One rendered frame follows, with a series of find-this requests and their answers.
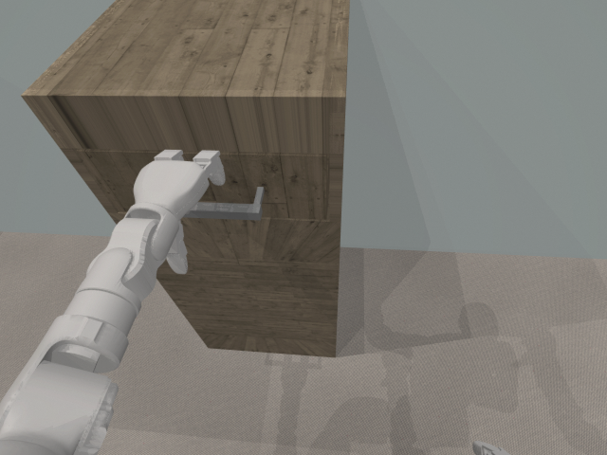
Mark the drawer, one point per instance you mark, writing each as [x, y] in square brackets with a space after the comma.
[296, 184]

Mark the left robot hand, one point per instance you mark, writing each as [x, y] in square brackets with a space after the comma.
[177, 185]

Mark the handle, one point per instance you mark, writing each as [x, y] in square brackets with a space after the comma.
[230, 210]

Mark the robot left forearm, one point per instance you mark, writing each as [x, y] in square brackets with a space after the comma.
[92, 333]

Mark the cabinet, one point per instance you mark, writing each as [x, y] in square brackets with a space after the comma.
[264, 76]

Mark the robot left upper arm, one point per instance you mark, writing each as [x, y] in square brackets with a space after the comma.
[60, 411]

